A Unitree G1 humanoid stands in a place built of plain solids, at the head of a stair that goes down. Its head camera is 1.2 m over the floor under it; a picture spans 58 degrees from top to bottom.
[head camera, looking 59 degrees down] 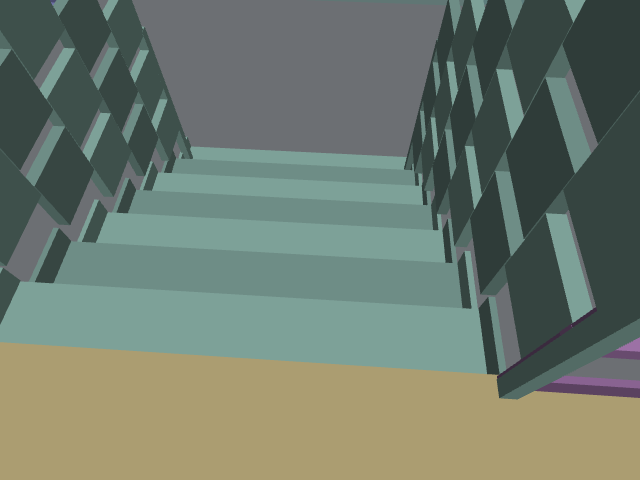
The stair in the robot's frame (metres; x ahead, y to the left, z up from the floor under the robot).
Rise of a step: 0.17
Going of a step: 0.26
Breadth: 1.62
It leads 4 degrees to the right of straight ahead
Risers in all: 8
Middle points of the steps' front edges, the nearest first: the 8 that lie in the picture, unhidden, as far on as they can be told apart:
0.34 0.27 0.00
0.60 0.25 -0.16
0.86 0.24 -0.33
1.12 0.22 -0.49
1.38 0.20 -0.66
1.64 0.19 -0.82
1.90 0.17 -0.99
2.16 0.15 -1.15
